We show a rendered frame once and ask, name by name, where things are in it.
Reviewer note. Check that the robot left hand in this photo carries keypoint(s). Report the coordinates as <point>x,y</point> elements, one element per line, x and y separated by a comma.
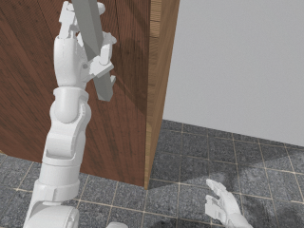
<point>69,54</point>

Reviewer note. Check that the robot right hand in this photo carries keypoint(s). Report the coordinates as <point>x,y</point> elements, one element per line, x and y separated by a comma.
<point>226,205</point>

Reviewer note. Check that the robot left upper arm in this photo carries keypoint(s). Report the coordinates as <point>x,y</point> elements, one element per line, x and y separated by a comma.
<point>54,216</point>

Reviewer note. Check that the handle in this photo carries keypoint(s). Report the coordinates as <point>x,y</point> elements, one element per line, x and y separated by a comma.
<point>89,23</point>

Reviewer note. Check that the robot right forearm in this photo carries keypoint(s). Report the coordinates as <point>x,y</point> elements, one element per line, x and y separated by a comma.
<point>236,220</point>

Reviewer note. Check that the robot left forearm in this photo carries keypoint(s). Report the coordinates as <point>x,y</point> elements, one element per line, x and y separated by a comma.
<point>64,149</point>

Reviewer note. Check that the wardrobe door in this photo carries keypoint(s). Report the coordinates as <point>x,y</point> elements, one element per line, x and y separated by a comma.
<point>115,136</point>

